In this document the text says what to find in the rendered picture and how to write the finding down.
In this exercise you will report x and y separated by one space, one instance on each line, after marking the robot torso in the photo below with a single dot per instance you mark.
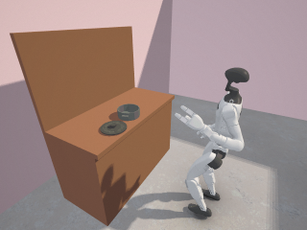
220 125

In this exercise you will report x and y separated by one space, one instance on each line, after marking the lid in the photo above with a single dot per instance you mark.
118 129

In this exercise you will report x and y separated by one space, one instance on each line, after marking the table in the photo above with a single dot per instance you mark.
77 79

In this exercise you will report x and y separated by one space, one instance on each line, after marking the pot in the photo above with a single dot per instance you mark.
128 112

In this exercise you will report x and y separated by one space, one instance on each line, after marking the left robot hand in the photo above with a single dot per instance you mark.
196 122

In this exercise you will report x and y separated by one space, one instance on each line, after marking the left robot forearm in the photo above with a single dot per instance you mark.
219 139

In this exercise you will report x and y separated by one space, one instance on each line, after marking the robot left thigh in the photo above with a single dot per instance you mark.
202 164

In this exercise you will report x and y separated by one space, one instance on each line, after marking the robot left upper arm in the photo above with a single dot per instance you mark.
230 117

